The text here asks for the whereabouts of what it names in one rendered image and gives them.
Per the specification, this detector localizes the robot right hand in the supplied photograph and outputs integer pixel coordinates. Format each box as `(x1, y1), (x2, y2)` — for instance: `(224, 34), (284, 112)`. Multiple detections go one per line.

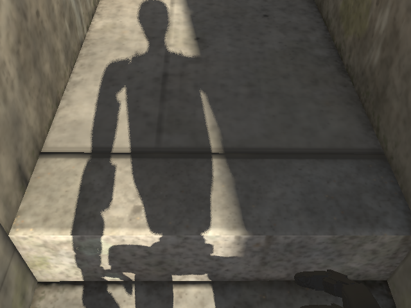
(294, 269), (381, 308)

